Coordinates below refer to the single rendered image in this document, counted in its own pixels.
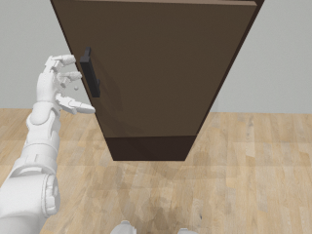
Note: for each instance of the left robot shin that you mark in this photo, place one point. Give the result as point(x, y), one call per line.
point(125, 222)

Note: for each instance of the handle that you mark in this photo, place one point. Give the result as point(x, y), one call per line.
point(89, 73)

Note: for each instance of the cupboard door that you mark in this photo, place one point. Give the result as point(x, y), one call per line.
point(159, 62)

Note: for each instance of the left robot forearm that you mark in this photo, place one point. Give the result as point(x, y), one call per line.
point(41, 148)

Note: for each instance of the robot shin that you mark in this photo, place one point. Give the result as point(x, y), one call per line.
point(182, 229)
point(125, 222)

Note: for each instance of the right robot shin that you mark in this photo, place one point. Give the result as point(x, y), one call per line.
point(182, 229)

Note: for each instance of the robot left hand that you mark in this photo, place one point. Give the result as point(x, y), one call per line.
point(49, 85)

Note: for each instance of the left robot upper arm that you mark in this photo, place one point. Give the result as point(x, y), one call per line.
point(26, 202)

